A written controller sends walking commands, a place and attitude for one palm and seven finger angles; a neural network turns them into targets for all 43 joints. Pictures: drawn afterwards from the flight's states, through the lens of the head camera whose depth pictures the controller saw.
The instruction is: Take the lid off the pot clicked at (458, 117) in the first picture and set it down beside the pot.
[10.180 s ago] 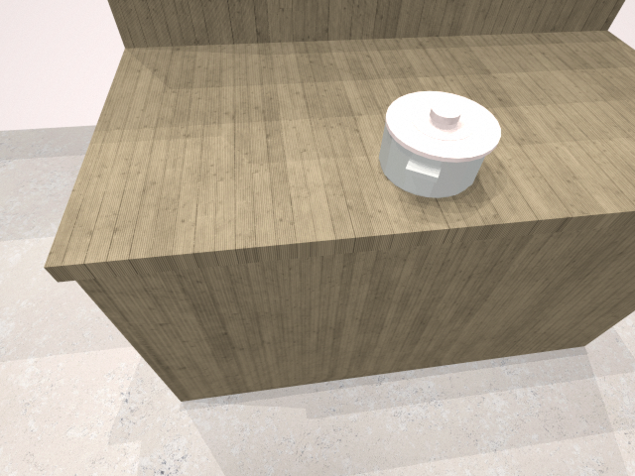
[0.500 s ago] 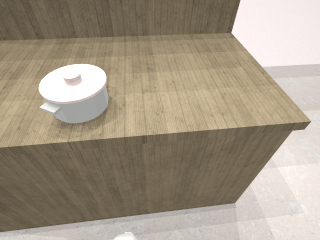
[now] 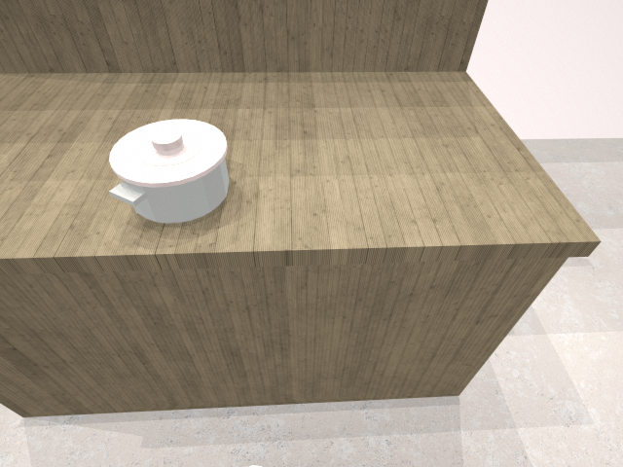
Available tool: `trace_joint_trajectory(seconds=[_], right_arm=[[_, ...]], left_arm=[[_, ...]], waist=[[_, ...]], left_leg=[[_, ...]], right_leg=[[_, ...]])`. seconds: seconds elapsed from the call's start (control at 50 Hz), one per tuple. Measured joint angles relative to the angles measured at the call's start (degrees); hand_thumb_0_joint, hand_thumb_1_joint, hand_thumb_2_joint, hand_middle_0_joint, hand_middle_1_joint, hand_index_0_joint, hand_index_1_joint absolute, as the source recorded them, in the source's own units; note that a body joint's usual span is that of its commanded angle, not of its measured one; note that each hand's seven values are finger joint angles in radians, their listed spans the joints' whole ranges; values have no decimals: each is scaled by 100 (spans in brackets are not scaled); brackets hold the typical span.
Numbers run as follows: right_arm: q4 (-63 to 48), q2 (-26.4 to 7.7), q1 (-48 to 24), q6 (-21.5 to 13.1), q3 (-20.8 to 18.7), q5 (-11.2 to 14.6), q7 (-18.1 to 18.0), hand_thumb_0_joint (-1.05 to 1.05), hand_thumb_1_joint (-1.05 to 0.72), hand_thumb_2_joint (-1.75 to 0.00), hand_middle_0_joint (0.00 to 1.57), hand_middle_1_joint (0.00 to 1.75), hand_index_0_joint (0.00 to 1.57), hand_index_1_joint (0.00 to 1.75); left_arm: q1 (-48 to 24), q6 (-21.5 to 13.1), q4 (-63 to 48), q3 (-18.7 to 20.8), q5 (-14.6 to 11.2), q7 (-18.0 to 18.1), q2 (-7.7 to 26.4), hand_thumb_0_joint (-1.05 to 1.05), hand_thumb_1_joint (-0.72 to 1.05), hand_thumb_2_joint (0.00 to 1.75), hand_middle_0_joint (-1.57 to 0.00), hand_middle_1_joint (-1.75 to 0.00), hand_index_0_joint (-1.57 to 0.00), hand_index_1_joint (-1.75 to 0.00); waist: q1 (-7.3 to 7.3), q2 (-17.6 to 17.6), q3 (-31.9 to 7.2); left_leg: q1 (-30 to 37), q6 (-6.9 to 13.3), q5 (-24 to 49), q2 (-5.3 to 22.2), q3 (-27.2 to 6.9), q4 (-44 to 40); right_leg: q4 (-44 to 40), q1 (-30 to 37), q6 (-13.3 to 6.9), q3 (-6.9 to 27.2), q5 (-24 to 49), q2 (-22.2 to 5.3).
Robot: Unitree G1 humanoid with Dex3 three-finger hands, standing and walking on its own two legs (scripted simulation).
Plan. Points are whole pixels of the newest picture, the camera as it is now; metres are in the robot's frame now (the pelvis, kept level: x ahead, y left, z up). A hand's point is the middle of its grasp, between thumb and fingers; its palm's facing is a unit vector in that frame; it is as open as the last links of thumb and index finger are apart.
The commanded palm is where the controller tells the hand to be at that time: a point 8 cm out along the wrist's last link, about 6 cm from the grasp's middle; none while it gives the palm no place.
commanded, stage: come to a stop and stand still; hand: left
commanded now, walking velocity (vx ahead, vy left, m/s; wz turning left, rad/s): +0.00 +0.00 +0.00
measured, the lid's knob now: (167, 139) +0.57 +0.27 +0.13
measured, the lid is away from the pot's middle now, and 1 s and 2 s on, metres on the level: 0.00 0.00 0.00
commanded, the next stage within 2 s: look again from close up in 0.42 s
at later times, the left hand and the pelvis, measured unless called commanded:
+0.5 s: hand out of the picture -0.01 +0.17 -0.17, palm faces +0.10 -0.97 -0.20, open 7.4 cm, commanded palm none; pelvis -0.02 -0.02 +0.00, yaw +2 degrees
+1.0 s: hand out of the picture +0.01 +0.15 -0.16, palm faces +0.07 -0.98 -0.18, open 7.4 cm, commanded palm none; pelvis +0.01 -0.02 +0.01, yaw +1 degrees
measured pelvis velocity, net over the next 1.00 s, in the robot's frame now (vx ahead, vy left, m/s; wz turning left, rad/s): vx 0.01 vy -0.02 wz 0.02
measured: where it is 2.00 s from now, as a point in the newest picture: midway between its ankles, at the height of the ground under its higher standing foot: outside the picture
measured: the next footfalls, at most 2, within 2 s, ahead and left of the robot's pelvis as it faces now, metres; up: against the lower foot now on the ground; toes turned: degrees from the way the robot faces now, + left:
left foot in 0.62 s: +0.08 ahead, +0.13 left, +0.00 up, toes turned +0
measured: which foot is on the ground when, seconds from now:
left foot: down 0.00-0.48, up 0.50-0.60, down 0.62-1.00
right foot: down 0.00-1.00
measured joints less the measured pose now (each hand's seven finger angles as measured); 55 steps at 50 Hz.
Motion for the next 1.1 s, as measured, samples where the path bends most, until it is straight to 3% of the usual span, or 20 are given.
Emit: trace_joint_trajectory(seconds=[0.08, 0.18, 0.28, 0.36, 0.42, 0.48, 0.56, 0.62, 0.66, 0.74, 1.1], right_arm=[[37, -20, -87, -30, -14, -10, -26, 1, -90, -90, 20, 30, 20, 30], [98, -27, -220, 6, -13, -2, -34, 1, -91, -90, 20, 30, 20, 30], [49, -65, -259, -37, -41, 3, -36, 1, -91, -90, 19, 30, 20, 30], [53, -25, -149, -67, -27, -35, -47, 0, -91, -90, 19, 29, 20, 30], [174, 51, -132, -4, 3, -26, -61, 0, -91, -90, 19, 30, 20, 30], [265, 74, -202, 67, 1, -17, -74, 1, -91, -90, 20, 30, 20, 30], [275, 25, -215, 72, -37, 29, -27, 1, -92, -90, 20, 30, 20, 30], [229, -19, -74, -86, -5, 43, -26, 1, -91, -90, 20, 30, 20, 30], [293, 4, -81, -155, 25, 39, -74, 1, -91, -90, 19, 30, 20, 30], [420, 63, -52, -154, 90, 30, -83, 1, -91, -90, 19, 29, 20, 30], [710, 189, -94, -260, 162, 75, -127, 0, -91, -90, 19, 30, 20, 30]], left_arm=[[-4, 1, 87, 5, 12, -20, -44, 1, 90, 90, -20, -30, -20, -30], [-2, -103, 77, 3, 22, -36, -87, 1, 90, 90, -20, -30, -20, -30], [-36, -26, 142, 4, 25, -37, -150, 1, 90, 90, -20, -30, -20, -30], [-171, 44, 143, 30, 21, -48, -115, 1, 90, 90, -20, -30, -20, -30], [-231, -34, 56, 72, 17, -46, -45, 1, 90, 90, -20, -30, -20, -30], [-182, -153, 2, 78, 22, -10, -41, 1, 91, 90, -20, -30, -20, -30], [-23, -128, 139, 28, 21, 10, -129, 1, 91, 90, -20, -30, -20, -30], [51, -96, 237, -10, 11, 10, -177, 1, 90, 90, -20, -30, -20, -30], [-50, -114, 277, -19, -11, -3, -180, 1, 90, 90, -20, -30, -20, -30], [-138, -160, 274, -33, -19, -11, -189, 1, 90, 90, -20, -30, -20, -30], [-322, -247, 427, -44, -40, 35, -191, 1, 91, 90, -20, -30, -20, -30]], waist=[[15, 4, -17], [111, -54, -10], [64, -74, 19], [-3, -94, 0], [37, -115, -18], [127, -120, 30], [78, -65, 3], [32, -28, -127], [32, -42, -28], [107, -62, 42], [74, -94, 118]], left_leg=[[29, -64, 256, 40, -51, -131], [25, -35, -15, 8, -116, -146], [-75, -14, -175, 4, -163, 115], [-99, -80, 219, 31, -189, 30], [-74, -103, 618, 34, -177, -212], [-87, -121, 431, 2, -136, -195], [-4, -38, -95, -1, 19, 352], [557, 40, -58, 46, 83, -306], [616, -67, 473, 44, 51, -530], [720, -148, 566, 72, 80, -744], [994, -187, 350, 100, 174, -885]], right_leg=[[-2, 6, -34, -50, -177, 38], [-153, 54, -55, -91, 44, 31], [-60, 33, -24, -161, 154, 22], [252, -101, -61, -188, -450, 55], [615, -89, -120, -312, -627, 90], [69, 200, -210, -345, -141, 98], [-219, 366, -271, -369, 111, 78], [-314, 331, -249, -361, 144, 108], [-330, 337, -229, -379, 156, 102], [-635, 468, -233, -348, 309, 123], [-860, 754, -227, -253, 148, 140]])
